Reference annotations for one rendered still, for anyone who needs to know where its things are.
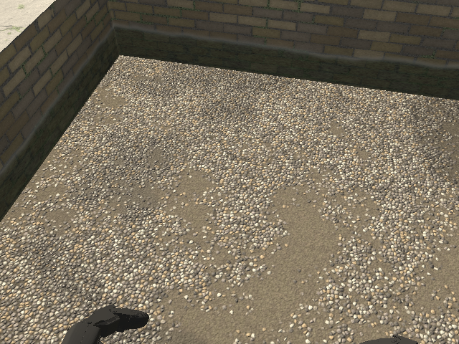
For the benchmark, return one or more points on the robot left hand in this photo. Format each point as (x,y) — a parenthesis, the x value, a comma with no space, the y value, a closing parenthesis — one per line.
(104,322)

